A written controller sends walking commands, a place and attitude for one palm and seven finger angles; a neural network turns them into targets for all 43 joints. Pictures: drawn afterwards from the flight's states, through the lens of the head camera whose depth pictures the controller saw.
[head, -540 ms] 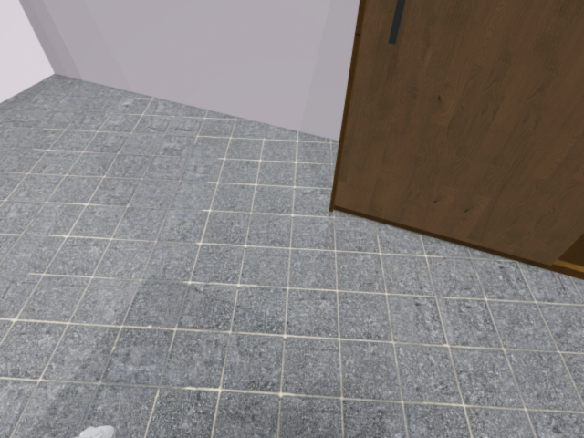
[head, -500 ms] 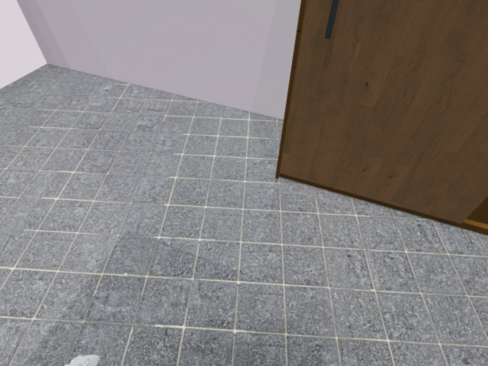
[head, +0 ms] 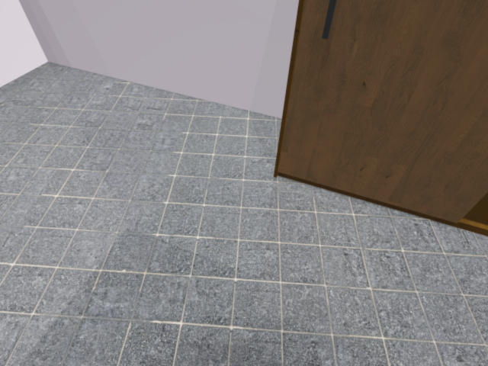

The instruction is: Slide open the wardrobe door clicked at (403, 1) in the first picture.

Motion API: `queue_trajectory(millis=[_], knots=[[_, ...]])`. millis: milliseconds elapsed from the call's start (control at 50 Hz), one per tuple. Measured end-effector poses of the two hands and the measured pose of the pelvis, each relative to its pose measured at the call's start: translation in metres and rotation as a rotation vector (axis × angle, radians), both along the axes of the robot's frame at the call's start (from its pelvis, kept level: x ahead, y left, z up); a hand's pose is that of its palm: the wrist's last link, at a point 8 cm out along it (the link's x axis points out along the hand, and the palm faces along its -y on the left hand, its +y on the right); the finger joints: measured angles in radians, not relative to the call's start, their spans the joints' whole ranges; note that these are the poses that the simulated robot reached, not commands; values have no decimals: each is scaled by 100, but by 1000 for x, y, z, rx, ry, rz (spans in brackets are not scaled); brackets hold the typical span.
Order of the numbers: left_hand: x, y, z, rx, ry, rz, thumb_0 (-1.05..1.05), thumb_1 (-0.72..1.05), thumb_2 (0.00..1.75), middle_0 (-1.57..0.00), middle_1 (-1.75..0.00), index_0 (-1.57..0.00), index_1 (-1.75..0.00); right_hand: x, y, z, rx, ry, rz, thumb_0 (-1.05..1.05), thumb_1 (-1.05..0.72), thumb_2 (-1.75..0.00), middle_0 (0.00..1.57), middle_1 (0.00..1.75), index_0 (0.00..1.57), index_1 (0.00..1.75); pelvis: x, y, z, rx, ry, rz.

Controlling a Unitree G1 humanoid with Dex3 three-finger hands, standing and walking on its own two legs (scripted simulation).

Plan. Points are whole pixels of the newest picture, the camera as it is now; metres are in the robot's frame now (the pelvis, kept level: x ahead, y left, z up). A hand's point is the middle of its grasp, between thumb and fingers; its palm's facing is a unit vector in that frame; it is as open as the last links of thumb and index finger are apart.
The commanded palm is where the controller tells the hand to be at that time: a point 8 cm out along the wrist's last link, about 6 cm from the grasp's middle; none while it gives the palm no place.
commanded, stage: stand and wait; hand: left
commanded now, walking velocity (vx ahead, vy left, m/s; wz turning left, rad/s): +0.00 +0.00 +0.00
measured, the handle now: (333, 1) +1.18 -0.23 +0.16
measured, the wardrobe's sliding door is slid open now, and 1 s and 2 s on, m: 0.00 0.00 0.00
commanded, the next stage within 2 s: look at it before walking up in 0.28 s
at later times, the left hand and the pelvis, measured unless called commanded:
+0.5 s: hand out of the picture +0.08 +0.24 -0.15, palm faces -0.03 -0.94 -0.33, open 7.4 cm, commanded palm none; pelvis -0.01 -0.01 +0.00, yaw +0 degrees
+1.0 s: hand out of the picture +0.08 +0.24 -0.15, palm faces -0.03 -0.94 -0.34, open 7.4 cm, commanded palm none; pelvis +0.00 -0.01 +0.00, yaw +0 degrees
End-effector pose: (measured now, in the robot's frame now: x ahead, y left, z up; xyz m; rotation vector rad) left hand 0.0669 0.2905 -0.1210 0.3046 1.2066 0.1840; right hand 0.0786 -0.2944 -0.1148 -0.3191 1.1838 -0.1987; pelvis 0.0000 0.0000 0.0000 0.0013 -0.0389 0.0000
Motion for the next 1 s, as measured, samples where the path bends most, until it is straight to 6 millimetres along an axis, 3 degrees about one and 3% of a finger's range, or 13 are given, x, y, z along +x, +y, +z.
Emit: queue_trajectory(millis=[300,1000], knots=[[-4,-2,3,9,9,-9,1,90,90,-20,-30,-20,-30,-22,-5,-4,9,45,-17,1,-90,-89,20,30,20,30,-7,-4,2,1,3,-3],[3,-7,5,8,7,-3,1,90,90,-20,-30,-20,-30,-3,-8,-1,7,24,-2,1,-90,-89,20,30,20,30,1,-9,3,1,5,-2]])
